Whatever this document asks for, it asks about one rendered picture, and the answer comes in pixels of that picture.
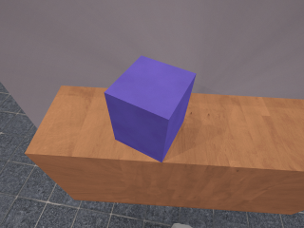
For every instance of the carton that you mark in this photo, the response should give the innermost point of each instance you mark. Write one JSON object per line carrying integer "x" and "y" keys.
{"x": 147, "y": 105}

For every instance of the pedestal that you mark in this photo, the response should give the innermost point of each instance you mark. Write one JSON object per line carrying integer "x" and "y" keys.
{"x": 232, "y": 153}

